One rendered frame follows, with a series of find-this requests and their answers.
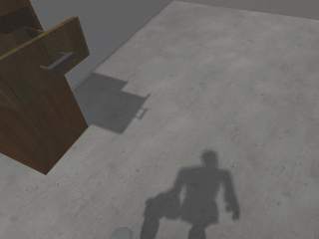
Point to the drawer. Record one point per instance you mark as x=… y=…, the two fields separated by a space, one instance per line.
x=25 y=49

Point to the handle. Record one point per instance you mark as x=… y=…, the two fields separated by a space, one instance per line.
x=59 y=64

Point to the robot left thigh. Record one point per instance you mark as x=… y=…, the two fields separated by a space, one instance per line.
x=123 y=233

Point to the cabinet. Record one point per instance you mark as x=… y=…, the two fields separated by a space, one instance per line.
x=41 y=132

